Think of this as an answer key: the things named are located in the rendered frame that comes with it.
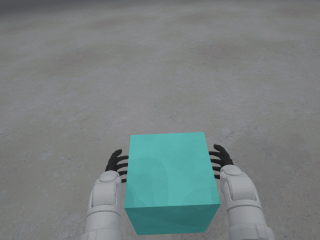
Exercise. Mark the right robot hand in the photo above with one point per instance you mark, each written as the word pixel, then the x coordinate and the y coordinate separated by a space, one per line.
pixel 223 161

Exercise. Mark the left robot forearm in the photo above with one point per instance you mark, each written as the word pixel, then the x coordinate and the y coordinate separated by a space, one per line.
pixel 104 208

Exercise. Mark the carton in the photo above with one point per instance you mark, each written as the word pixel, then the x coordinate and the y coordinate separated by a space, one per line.
pixel 170 184

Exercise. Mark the left robot hand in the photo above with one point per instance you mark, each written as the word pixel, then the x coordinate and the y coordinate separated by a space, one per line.
pixel 113 166

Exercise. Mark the right robot forearm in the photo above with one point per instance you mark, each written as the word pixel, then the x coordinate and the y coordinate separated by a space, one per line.
pixel 245 213

